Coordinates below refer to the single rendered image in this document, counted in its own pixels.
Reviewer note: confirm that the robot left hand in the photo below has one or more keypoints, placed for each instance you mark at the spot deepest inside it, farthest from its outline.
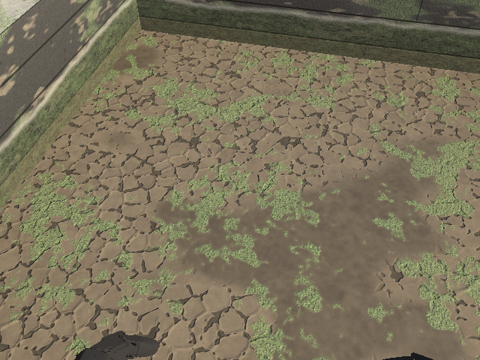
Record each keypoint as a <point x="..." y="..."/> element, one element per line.
<point x="120" y="346"/>

